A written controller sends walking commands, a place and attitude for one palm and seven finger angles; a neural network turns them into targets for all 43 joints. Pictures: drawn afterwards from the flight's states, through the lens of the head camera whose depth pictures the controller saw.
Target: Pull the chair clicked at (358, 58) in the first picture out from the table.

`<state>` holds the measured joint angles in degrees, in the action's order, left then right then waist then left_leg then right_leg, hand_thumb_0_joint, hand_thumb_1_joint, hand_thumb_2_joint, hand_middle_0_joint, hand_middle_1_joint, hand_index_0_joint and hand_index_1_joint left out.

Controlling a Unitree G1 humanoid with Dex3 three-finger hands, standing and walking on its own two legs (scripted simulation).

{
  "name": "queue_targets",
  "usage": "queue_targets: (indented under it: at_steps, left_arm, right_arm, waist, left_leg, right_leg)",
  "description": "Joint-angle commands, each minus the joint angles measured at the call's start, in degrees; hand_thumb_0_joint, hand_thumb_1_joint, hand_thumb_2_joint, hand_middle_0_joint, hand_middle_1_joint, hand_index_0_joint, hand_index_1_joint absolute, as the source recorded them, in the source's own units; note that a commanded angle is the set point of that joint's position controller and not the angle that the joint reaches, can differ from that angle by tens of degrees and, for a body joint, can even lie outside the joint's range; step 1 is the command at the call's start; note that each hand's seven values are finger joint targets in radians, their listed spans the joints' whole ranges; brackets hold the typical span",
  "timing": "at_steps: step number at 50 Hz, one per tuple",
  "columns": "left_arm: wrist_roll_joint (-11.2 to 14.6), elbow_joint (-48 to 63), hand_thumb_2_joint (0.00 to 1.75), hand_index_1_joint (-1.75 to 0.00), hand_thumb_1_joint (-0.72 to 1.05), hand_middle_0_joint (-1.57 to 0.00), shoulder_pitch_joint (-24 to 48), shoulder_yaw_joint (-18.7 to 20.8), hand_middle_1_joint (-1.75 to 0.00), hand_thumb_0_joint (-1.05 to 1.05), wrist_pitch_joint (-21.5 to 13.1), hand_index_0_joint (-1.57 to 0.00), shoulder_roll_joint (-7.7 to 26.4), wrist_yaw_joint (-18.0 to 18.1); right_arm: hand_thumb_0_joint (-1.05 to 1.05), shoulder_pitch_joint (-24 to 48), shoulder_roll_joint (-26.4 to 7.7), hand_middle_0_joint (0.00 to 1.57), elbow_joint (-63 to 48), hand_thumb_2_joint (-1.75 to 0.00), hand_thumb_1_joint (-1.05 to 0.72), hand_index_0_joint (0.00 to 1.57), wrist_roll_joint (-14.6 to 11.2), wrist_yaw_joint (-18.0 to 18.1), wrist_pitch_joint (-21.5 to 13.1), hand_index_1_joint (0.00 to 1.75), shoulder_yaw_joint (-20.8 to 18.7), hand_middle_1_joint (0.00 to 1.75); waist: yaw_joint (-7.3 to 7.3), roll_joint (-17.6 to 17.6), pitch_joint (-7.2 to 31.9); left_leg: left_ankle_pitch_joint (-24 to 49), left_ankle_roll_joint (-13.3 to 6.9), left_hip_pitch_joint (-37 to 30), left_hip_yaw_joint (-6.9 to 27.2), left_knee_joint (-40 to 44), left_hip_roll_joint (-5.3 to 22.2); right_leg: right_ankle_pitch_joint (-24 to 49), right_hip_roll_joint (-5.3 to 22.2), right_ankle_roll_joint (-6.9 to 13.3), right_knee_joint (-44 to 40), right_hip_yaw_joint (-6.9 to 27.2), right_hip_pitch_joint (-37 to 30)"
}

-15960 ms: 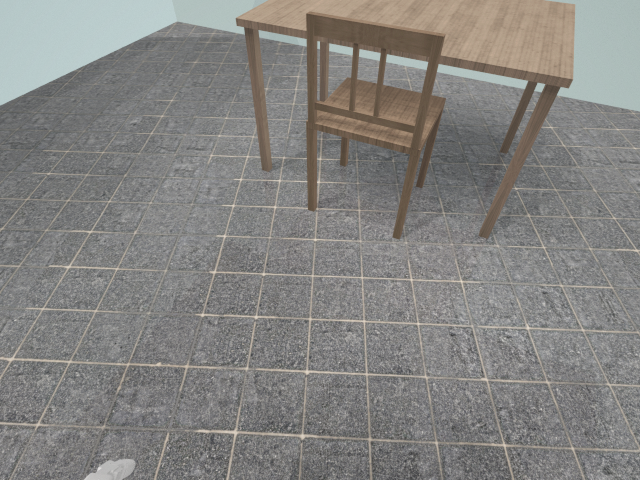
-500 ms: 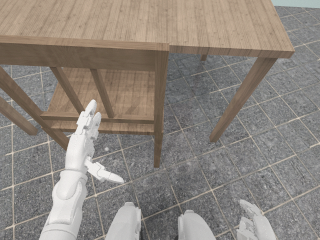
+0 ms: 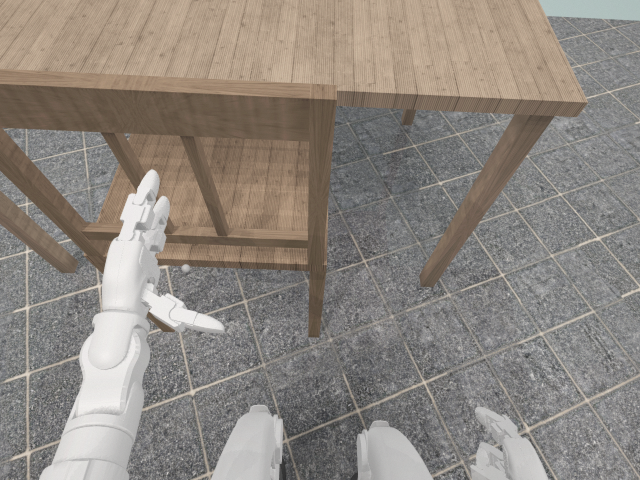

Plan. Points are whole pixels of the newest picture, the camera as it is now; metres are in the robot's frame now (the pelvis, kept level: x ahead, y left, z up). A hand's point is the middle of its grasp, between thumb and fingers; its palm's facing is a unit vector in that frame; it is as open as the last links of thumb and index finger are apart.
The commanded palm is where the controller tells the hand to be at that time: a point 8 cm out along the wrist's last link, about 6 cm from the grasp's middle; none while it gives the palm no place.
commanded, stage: aim the fingers beside a spindle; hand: left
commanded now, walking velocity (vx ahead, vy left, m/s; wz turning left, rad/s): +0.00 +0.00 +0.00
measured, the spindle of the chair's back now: (143, 187) +0.50 +0.26 +0.01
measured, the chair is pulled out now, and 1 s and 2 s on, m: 0.00 0.00 0.00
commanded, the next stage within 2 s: push the fingers through the gap in 0.12 s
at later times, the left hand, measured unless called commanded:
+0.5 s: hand (214, 265) +0.37 +0.14 +0.02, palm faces -0.08 -1.00 +0.00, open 17.0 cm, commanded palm +0.36 +0.20 +0.03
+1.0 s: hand (211, 229) +0.41 +0.15 +0.04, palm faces +0.01 -1.00 -0.04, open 17.0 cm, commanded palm +0.39 +0.20 +0.03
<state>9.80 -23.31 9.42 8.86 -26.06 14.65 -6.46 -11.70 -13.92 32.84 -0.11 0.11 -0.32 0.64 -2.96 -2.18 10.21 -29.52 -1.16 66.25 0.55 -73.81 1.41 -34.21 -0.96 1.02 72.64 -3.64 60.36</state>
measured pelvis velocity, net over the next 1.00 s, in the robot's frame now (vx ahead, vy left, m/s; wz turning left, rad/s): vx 0.00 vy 0.00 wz -0.01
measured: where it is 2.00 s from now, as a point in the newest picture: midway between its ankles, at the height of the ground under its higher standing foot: outside the picture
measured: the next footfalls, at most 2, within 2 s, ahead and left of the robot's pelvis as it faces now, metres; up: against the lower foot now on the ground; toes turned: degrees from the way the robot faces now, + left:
none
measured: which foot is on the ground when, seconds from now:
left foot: down 0.00-1.00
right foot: down 0.00-1.00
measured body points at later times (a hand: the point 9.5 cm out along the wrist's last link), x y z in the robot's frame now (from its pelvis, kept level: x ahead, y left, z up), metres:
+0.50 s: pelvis +0.00 +0.00 +0.01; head +0.12 +0.01 +0.44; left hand +0.37 +0.20 +0.02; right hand +0.14 -0.25 -0.10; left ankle +0.05 +0.11 -0.62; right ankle +0.00 -0.11 -0.62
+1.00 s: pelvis +0.00 +0.00 +0.00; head +0.12 +0.01 +0.43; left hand +0.41 +0.20 +0.04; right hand +0.10 -0.26 -0.12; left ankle +0.05 +0.11 -0.62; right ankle +0.00 -0.11 -0.62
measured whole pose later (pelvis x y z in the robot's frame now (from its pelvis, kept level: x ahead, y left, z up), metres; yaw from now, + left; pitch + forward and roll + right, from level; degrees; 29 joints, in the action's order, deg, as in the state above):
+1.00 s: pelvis +0.00 +0.00 +0.00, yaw -1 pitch +23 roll -2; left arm 7.9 -38.3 24.2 11.8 -27.4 14.2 -5.4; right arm -13.7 -14.1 35.1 0.7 0.4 0.1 0.3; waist -5.2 -2.0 9.5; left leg -28.8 -1.1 67.5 0.1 -73.1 1.7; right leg -33.4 -1.3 1.0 72.2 -3.1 62.0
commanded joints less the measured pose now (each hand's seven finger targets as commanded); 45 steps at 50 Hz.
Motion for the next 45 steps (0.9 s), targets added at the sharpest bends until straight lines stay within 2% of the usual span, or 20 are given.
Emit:
queue_targets:
  at_steps: [1, 2, 4, 6, 7, 8, 9, 11, 14, 17, 20, 23, 27, 28, 30, 33, 36, 37, 41, 45]
  left_arm:
    - [2.37, 4.19, 0.30, -0.08, -0.50, -0.06, 4.53, -5.88, -0.08, 0.00, 2.44, -0.06, -1.59, -5.64]
    - [3.11, 6.52, 0.30, -0.08, -0.50, -0.06, 4.93, -5.44, -0.08, 0.00, 2.06, -0.06, -1.18, -6.02]
    - [3.51, 15.04, 0.30, -0.08, -0.50, -0.06, 9.79, -1.52, -0.08, 0.00, -0.89, -0.06, 3.65, -4.70]
    - [3.14, 23.07, 0.30, -0.08, -0.50, -0.06, 13.95, 2.74, -0.08, 0.00, -4.83, -0.06, 8.33, -1.56]
    - [2.38, 25.29, 0.30, -0.08, -0.50, -0.06, 15.46, 5.22, -0.08, 0.00, -6.46, -0.06, 11.67, 0.45]
    - [1.72, 26.33, 0.30, -0.08, -0.50, -0.06, 15.10, 6.17, -0.08, 0.00, -7.75, -0.06, 12.00, 2.01]
    - [0.87, 24.54, 0.30, -0.08, -0.50, -0.06, 13.10, 5.80, -0.08, 0.00, -8.33, -0.06, 11.08, 3.08]
    - [-0.29, 16.41, 0.30, -0.08, -0.50, -0.06, 11.24, 5.49, -0.08, 0.00, -7.64, -0.06, 9.68, 3.66]
    - [-1.03, 4.63, 0.30, -0.08, -0.50, -0.06, 11.81, 0.64, -0.08, 0.00, -3.06, -0.06, 5.25, 0.82]
    - [0.49, 2.15, 0.30, -0.08, -0.50, -0.06, 13.31, -4.84, -0.08, 0.00, 1.85, -0.06, 0.31, -3.55]
    - [2.39, 7.53, 0.30, -0.08, -0.50, -0.06, 17.05, -2.08, -0.08, 0.00, 2.84, -0.06, 3.52, -4.67]
    - [2.61, 12.73, 0.30, -0.08, -0.50, -0.06, 21.24, 2.71, -0.08, 0.00, -0.92, -0.06, 7.75, -1.78]
    - [-0.02, 8.06, 0.30, -0.08, -0.50, -0.06, 19.97, 7.00, -0.08, 0.00, -5.27, -0.06, 10.69, 2.73]
    - [-0.65, 7.26, 0.30, -0.08, -0.50, -0.06, 21.68, 6.20, -0.08, 0.00, -5.93, -0.06, 9.75, 3.19]
    - [-1.51, 6.53, 0.30, -0.08, -0.50, -0.06, 23.22, 5.29, -0.08, 0.00, -6.93, -0.06, 9.65, 2.87]
    - [-1.56, 4.34, 0.30, -0.08, -0.50, -0.06, 22.02, 0.64, -0.08, 0.00, -5.42, -0.06, 5.46, 0.31]
    - [0.01, 1.18, 0.30, -0.08, -0.50, -0.06, 20.29, -0.41, -0.08, 0.00, -1.90, -0.06, 4.44, -2.27]
    - [0.49, -0.25, 0.30, -0.08, -0.50, -0.06, 21.69, -1.50, -0.08, 0.00, -0.90, -0.06, 3.21, -2.85]
    - [1.18, -0.55, 0.30, -0.08, -0.50, -0.06, 26.47, 3.42, -0.08, 0.00, -1.10, -0.06, 7.08, -1.51]
    - [-0.56, 0.73, 0.30, -0.08, -0.50, -0.06, 34.08, 6.88, -0.08, 0.00, -5.67, -0.06, 11.23, 1.48]
  right_arm:
    - [0.00, -1.24, -9.18, 0.20, -8.46, -0.90, -0.90, 0.20, -1.68, 0.71, -1.59, 0.30, -3.34, 0.30]
    - [0.00, -1.07, -9.10, 0.20, -9.02, -0.90, -0.90, 0.20, -1.64, 0.98, -1.90, 0.30, -3.44, 0.30]
    - [0.00, -0.88, -8.95, 0.20, -8.90, -0.90, -0.90, 0.20, -1.26, 1.58, -2.47, 0.30, -3.74, 0.30]
    - [0.00, -0.98, -8.39, 0.20, -8.24, -0.90, -0.90, 0.20, -0.48, 1.91, -3.32, 0.30, -3.65, 0.30]
    - [0.00, -1.03, -8.57, 0.20, -7.40, -0.90, -0.90, 0.20, -0.14, 2.09, -3.59, 0.30, -3.49, 0.30]
    - [0.00, -1.27, -8.09, 0.20, -6.97, -0.90, -0.90, 0.20, 0.27, 2.04, -3.78, 0.30, -3.41, 0.30]
    - [0.00, -1.15, -7.60, 0.20, -6.61, -0.90, -0.90, 0.20, 0.46, 1.82, -3.84, 0.30, -3.19, 0.30]
    - [0.00, -0.70, -7.56, 0.20, -5.56, -0.90, -0.90, 0.20, 0.51, 1.46, -3.48, 0.30, -3.02, 0.30]
    - [0.00, -1.14, -8.51, 0.20, -5.18, -0.90, -0.90, 0.20, -0.07, 1.10, -2.48, 0.30, -2.90, 0.30]
    - [0.00, -2.08, -9.39, 0.20, -6.76, -0.90, -0.90, 0.20, -1.21, 1.29, -2.15, 0.30, -3.23, 0.30]
    - [0.00, -2.69, -9.66, 0.20, -7.13, -0.90, -0.90, 0.20, -1.45, 1.89, -2.02, 0.30, -3.57, 0.30]
    - [0.00, -3.07, -8.90, 0.20, -6.17, -0.90, -0.90, 0.20, -0.68, 2.20, -2.74, 0.30, -3.46, 0.30]
    - [0.00, -3.54, -8.12, 0.20, -4.34, -0.90, -0.90, 0.20, 0.54, 1.34, -2.79, 0.30, -3.20, 0.30]
    - [0.00, -3.36, -7.85, 0.20, -4.20, -0.90, -0.90, 0.20, 0.64, 1.12, -2.60, 0.30, -3.17, 0.30]
    - [0.00, -3.32, -8.01, 0.20, -4.02, -0.90, -0.90, 0.20, 0.67, 0.87, -2.49, 0.30, -3.26, 0.30]
    - [0.00, -3.93, -8.55, 0.20, -4.15, -0.90, -0.90, 0.20, 0.47, 0.42, -2.11, 0.30, -3.63, 0.30]
    - [0.00, -4.58, -9.20, 0.20, -4.51, -0.90, -0.90, 0.20, -0.35, 0.59, -1.12, 0.30, -3.89, 0.30]
    - [0.00, -4.83, -9.28, 0.20, -4.36, -0.90, -0.90, 0.20, -0.45, 0.68, -1.03, 0.30, -3.75, 0.30]
    - [0.00, -4.83, -9.12, 0.20, -3.96, -0.90, -0.90, 0.20, -0.53, 1.35, -0.83, 0.30, -3.70, 0.30]
    - [0.00, -5.12, -8.54, 0.20, -3.09, -0.90, -0.90, 0.20, 0.36, 1.34, -1.20, 0.30, -3.30, 0.30]
  waist:
    - [-1.78, 3.59, 16.33]
    - [-1.63, 3.89, 17.65]
    - [-0.75, 1.05, 22.07]
    - [0.43, -3.18, 25.73]
    - [0.25, -3.91, 25.45]
    - [0.72, -4.96, 27.03]
    - [0.53, -5.25, 26.00]
    - [-0.58, -2.23, 20.78]
    - [-2.41, -0.36, 15.31]
    - [-2.69, -0.53, 17.10]
    - [-1.83, -0.30, 22.94]
    - [-1.13, -0.95, 25.72]
    - [-0.57, -0.81, 22.80]
    - [-1.27, 0.02, 22.41]
    - [-1.56, -1.91, 22.55]
    - [-2.10, -4.42, 24.63]
    - [-2.34, -2.14, 22.87]
    - [-3.21, -1.17, 21.98]
    - [-2.66, 2.21, 21.45]
    - [-2.44, -0.88, 23.39]
  left_leg:
    - [9.20, -0.62, -16.60, 1.82, 9.79, -0.80]
    - [9.95, -0.80, -16.87, 1.80, 9.30, -0.72]
    - [13.26, -0.69, -20.38, 2.04, 9.07, -0.51]
    - [17.06, -0.30, -24.84, 2.51, 9.13, -0.28]
    - [18.26, -0.21, -25.66, 2.96, 8.96, -0.06]
    - [20.07, -0.02, -27.29, 3.13, 9.15, -0.15]
    - [20.63, 0.06, -27.13, 3.04, 8.97, -0.17]
    - [16.57, -0.03, -22.05, 2.72, 8.56, -0.20]
    - [9.43, -0.10, -17.09, 2.32, 9.08, -0.45]
    - [9.10, -0.21, -20.22, 2.63, 10.81, -0.46]
    - [14.37, -0.31, -23.89, 2.72, 10.65, -0.30]
    - [19.90, -0.20, -26.33, 3.00, 9.69, -0.10]
    - [20.87, 0.04, -22.39, 2.58, 8.37, -0.18]
    - [19.72, -0.04, -21.30, 2.30, 7.95, -0.27]
    - [18.18, 0.11, -21.26, 1.98, 7.95, -0.35]
    - [19.27, 0.38, -25.15, 2.25, 8.59, -0.14]
    - [18.57, 0.34, -24.74, 2.29, 9.66, 0.00]
    - [17.97, 0.07, -23.85, 2.57, 9.65, -0.03]
    - [15.77, -0.38, -20.07, 1.92, 9.16, -0.41]
    - [16.35, -0.13, -20.48, 2.00, 8.10, -0.48]
  right_leg:
    - [12.72, -0.15, 0.40, -13.57, 2.09, -7.34]
    - [13.29, -0.10, 0.40, -13.33, 2.27, -7.76]
    - [15.51, -0.02, 0.41, -12.30, 2.35, -8.08]
    - [16.70, -0.13, 0.61, -11.15, 2.23, -7.89]
    - [16.82, -0.47, 0.65, -10.47, 2.04, -6.54]
    - [17.69, -0.46, 0.72, -10.02, 2.07, -6.78]
    - [17.97, -0.42, 0.71, -9.73, 1.87, -6.26]
    - [15.67, -0.50, 0.40, -9.95, 1.73, -5.20]
    - [11.21, -0.56, 0.33, -11.37, 1.63, -3.19]
    - [11.36, -0.36, 0.66, -13.26, 1.47, -4.42]
    - [15.79, -0.16, 0.54, -13.44, 1.60, -7.46]
    - [19.59, -0.27, 0.40, -12.01, 1.73, -7.86]
    - [20.58, -0.55, 0.37, -9.91, 1.67, -7.14]
    - [20.23, -0.52, 0.22, -9.67, 1.90, -6.96]
    - [19.22, -0.48, 0.39, -9.84, 2.33, -6.57]
    - [19.25, -0.49, 0.70, -10.48, 1.83, -5.37]
    - [19.23, -0.53, 0.68, -12.08, 1.64, -6.20]
    - [18.83, -0.55, 0.59, -12.24, 1.50, -5.92]
    - [18.17, -0.37, 0.10, -12.53, 2.28, -7.66]
    - [17.52, -0.50, 0.24, -10.75, 2.51, -6.23]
